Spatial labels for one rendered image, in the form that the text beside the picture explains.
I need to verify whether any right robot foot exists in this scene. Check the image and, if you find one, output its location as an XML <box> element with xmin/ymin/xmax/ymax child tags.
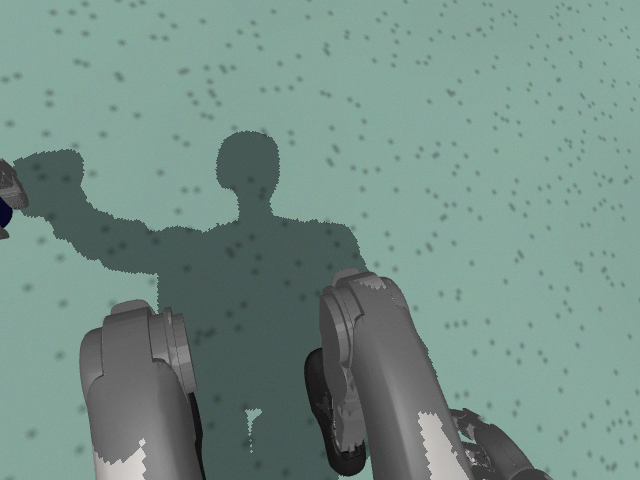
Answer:
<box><xmin>304</xmin><ymin>348</ymin><xmax>366</xmax><ymax>476</ymax></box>

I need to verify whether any tin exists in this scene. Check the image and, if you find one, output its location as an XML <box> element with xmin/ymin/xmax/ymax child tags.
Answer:
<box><xmin>0</xmin><ymin>197</ymin><xmax>13</xmax><ymax>228</ymax></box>

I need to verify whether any left robot foot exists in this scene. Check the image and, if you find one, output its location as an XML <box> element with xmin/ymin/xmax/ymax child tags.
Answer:
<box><xmin>188</xmin><ymin>392</ymin><xmax>206</xmax><ymax>480</ymax></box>

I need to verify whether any right robot hand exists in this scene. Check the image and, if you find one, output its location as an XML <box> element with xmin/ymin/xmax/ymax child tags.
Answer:
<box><xmin>449</xmin><ymin>408</ymin><xmax>535</xmax><ymax>480</ymax></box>

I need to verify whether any left robot hand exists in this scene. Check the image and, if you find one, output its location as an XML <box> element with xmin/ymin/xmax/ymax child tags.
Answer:
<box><xmin>0</xmin><ymin>158</ymin><xmax>29</xmax><ymax>240</ymax></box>

